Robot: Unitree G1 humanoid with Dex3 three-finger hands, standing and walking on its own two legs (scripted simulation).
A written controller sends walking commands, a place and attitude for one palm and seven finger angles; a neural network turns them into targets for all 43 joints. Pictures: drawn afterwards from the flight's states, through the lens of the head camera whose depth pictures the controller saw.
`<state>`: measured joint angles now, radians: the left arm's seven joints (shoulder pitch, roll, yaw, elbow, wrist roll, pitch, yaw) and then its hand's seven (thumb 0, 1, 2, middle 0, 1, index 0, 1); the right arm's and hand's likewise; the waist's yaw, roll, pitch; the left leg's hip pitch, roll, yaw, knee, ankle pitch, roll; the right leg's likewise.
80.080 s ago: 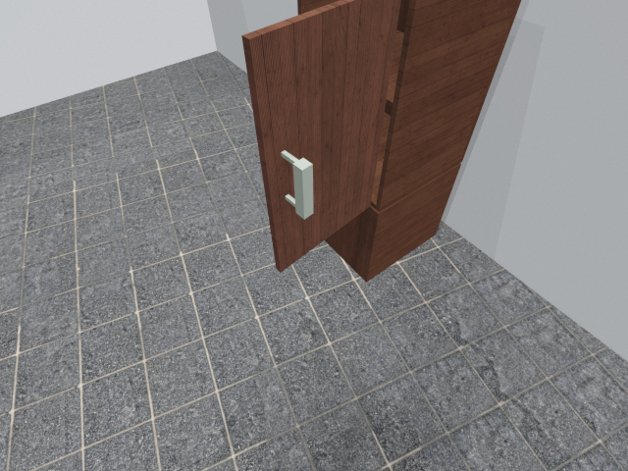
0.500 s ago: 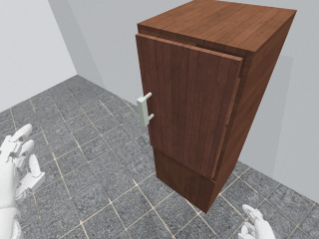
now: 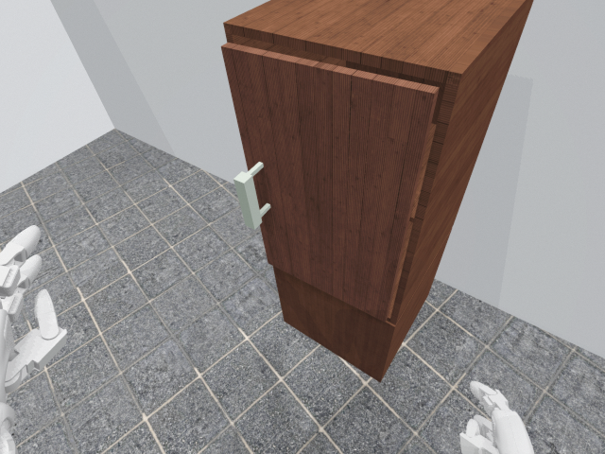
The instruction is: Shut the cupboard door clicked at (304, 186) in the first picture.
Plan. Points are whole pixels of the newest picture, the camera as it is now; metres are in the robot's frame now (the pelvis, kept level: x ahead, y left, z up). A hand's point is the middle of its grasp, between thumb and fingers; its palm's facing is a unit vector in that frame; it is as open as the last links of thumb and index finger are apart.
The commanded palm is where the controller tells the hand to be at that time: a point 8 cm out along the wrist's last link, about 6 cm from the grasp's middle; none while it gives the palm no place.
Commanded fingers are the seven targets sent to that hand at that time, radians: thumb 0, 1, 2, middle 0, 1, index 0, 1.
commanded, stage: step back with the hand held close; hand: left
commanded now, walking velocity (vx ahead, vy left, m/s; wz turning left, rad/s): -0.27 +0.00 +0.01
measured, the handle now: (255, 195) +0.61 +0.16 -0.04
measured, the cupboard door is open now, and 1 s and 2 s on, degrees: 3 3 3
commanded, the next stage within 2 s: stop stepping back and stand still in 1.06 s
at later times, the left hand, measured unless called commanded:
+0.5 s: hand out of the picture +0.12 +0.31 +0.15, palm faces +0.46 -0.76 -0.47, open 7.4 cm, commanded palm +0.05 +0.34 +0.18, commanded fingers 0.00 0.90 0.90 -0.20 -0.30 -0.20 -0.30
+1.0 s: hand out of the picture +0.02 +0.33 +0.17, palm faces +0.52 -0.73 -0.43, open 7.4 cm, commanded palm -0.05 +0.35 +0.18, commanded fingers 0.00 0.90 0.90 -0.20 -0.30 -0.20 -0.30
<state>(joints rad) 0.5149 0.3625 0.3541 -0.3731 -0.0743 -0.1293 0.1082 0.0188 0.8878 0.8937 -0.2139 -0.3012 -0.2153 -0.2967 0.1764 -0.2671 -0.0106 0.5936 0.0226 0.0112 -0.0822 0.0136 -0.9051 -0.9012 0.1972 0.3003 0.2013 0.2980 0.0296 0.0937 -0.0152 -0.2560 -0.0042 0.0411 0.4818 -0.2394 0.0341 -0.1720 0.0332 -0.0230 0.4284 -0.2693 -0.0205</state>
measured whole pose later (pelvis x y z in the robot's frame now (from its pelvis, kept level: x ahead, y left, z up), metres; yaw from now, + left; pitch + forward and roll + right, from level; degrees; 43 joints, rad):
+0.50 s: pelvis -0.08 +0.03 -0.02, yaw +2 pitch +0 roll -2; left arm 0.52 0.41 0.43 -0.45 -0.03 -0.19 0.14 0.02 0.89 0.89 -0.22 -0.30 -0.22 -0.30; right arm 0.23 -0.23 0.01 0.54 0.01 0.00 -0.09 0.01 -0.90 -0.90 0.20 0.30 0.20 0.30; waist 0.00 0.02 0.00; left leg -0.43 -0.03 0.04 0.60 -0.18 0.09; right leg -0.33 0.03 0.02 0.59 -0.26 0.02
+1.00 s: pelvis -0.16 +0.04 -0.02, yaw +5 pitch +3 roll -6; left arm 0.51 0.47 0.50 -0.52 -0.08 -0.26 0.15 0.02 0.89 0.89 -0.22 -0.30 -0.22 -0.30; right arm 0.20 -0.18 -0.01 0.61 0.00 -0.08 -0.06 0.01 -0.90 -0.90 0.20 0.30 0.20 0.30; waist -0.01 0.04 -0.05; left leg -0.58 0.07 0.11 0.48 0.00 0.09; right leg -0.25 0.09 -0.05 0.76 -0.51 -0.01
